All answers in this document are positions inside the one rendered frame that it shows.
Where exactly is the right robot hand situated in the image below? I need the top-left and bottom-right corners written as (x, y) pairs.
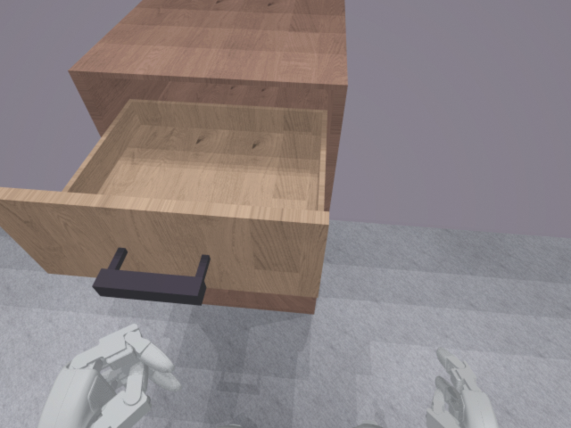
top-left (426, 347), bottom-right (499, 428)

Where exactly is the handle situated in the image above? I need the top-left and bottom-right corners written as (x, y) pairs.
top-left (92, 248), bottom-right (211, 306)

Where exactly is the left robot hand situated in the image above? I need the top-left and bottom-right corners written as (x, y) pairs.
top-left (37, 324), bottom-right (182, 428)

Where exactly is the cabinet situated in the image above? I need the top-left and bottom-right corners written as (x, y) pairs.
top-left (68, 0), bottom-right (348, 315)

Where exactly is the drawer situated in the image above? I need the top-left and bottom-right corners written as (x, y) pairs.
top-left (0, 99), bottom-right (329, 298)

